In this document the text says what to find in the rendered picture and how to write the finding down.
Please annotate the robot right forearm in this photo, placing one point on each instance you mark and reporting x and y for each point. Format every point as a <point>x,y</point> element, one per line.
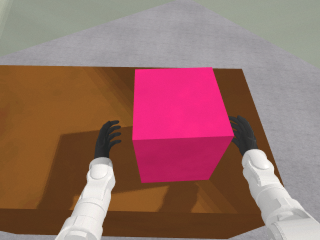
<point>270,196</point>

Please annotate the left robot hand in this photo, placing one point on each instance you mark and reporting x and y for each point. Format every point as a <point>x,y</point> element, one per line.
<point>103,144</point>

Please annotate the right robot hand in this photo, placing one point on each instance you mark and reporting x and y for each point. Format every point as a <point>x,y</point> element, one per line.
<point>245,139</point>

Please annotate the carton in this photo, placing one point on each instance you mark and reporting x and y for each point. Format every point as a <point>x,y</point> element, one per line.
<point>181,128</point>

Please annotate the robot left forearm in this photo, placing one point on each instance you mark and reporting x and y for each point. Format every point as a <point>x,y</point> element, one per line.
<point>91,208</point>

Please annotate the right robot upper arm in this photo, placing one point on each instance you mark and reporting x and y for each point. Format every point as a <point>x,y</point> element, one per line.
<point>296,229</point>

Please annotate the pedestal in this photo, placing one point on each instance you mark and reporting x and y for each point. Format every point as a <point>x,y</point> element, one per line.
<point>50,120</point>

